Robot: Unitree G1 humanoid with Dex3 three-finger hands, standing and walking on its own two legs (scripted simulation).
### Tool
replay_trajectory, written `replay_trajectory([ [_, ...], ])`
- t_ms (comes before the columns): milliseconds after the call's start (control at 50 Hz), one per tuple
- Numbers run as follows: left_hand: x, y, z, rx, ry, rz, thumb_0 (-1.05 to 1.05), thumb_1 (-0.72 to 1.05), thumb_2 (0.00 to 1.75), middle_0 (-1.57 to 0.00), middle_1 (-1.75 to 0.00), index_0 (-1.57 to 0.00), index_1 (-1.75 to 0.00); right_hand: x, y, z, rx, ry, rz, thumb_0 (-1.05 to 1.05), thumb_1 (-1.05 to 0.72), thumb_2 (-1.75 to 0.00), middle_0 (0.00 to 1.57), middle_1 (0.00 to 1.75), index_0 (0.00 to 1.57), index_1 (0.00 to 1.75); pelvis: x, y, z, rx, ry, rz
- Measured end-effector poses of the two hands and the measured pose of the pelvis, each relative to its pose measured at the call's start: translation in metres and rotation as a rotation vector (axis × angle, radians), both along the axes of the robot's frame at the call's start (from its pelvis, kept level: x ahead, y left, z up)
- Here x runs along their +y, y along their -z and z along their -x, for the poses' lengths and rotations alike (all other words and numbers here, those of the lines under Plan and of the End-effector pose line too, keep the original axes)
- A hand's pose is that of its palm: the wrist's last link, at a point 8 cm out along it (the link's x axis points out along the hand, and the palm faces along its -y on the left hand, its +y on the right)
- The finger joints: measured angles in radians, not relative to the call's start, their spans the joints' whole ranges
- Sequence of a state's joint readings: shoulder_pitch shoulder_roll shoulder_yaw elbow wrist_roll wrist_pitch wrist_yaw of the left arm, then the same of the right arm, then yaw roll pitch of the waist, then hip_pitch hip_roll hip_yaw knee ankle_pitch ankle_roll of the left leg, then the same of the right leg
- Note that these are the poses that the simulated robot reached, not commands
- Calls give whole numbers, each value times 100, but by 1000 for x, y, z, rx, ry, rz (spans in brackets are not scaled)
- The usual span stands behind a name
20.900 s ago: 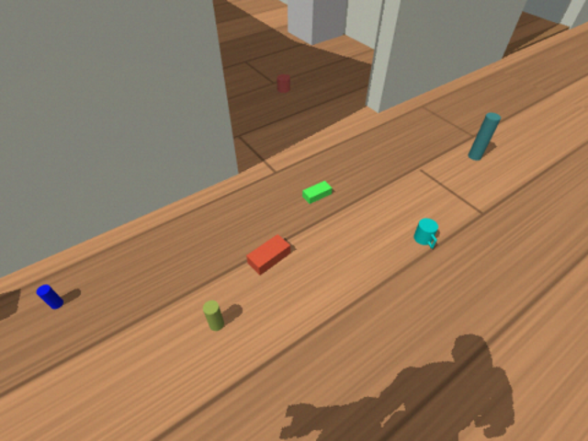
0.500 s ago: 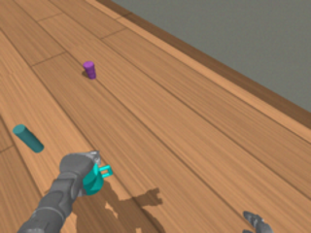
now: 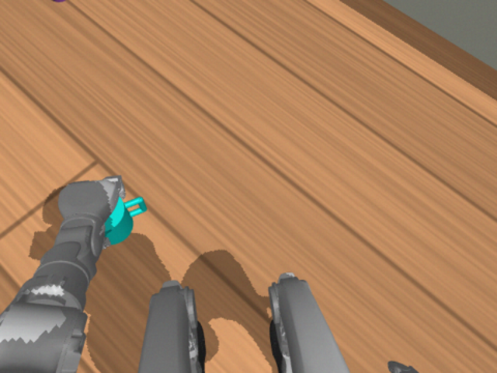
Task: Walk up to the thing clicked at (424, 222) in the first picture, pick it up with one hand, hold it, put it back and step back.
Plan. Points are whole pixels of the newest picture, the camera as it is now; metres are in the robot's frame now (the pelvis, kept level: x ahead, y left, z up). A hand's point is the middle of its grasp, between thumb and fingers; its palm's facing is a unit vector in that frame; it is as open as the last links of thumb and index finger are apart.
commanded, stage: crouch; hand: left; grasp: from above
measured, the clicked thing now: (115, 215) +0.43 +0.22 -0.17
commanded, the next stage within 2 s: lower in 1.08 s
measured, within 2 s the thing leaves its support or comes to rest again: neither
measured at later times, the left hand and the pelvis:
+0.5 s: hand (122, 233) +0.42 +0.24 -0.29, palm faces -0.44 -0.04 -0.90, open 10.7 cm; pelvis +0.00 -0.01 -0.12, yaw -2 degrees
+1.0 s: hand (131, 239) +0.42 +0.24 -0.35, palm faces -0.45 -0.04 -0.89, open 10.7 cm; pelvis -0.02 -0.02 -0.19, yaw -4 degrees
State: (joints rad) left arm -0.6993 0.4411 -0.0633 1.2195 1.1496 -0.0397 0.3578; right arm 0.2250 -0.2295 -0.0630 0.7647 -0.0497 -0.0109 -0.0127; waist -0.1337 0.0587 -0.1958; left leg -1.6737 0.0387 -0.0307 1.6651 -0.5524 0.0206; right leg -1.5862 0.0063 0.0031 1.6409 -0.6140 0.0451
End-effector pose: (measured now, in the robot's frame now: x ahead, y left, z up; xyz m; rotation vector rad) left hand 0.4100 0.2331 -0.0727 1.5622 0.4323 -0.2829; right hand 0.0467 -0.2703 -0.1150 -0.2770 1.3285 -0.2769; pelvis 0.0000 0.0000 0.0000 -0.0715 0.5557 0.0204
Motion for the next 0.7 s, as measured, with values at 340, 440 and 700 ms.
replay_trajectory([
  [340,6,128,-9,-5,15,34,1,-15,76,-60,-86,-53,-87,-9,86,-16,23,-121,1,0,-90,-89,20,30,20,29,-9,92,6,92,8,25],
  [440,9,147,-14,-3,-15,36,1,-15,76,-60,-86,-53,-87,-15,99,-24,20,-142,3,0,-90,-90,20,30,20,29,-11,107,4,96,17,29],
  [700,6,188,-20,9,-11,53,1,-14,76,-59,-86,-53,-87,-18,141,-9,68,-139,-36,0,-91,-90,20,30,20,29,-16,146,8,74,41,29],
])
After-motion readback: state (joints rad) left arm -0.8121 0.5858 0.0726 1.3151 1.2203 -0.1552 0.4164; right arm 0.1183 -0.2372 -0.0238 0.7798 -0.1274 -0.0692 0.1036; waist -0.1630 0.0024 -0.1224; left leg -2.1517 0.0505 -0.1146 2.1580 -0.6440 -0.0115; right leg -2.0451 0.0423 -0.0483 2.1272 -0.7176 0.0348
